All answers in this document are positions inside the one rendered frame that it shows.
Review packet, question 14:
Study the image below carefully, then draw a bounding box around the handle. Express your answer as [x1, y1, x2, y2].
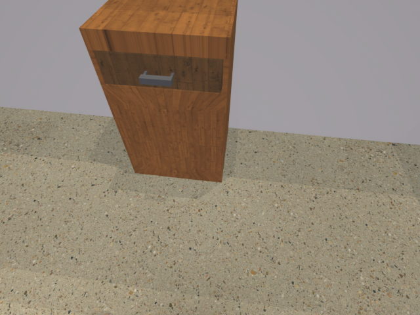
[139, 71, 175, 87]

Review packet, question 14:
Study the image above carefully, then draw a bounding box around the cabinet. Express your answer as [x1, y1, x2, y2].
[79, 0, 238, 182]

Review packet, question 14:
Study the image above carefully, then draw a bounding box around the drawer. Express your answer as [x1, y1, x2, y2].
[94, 51, 224, 93]

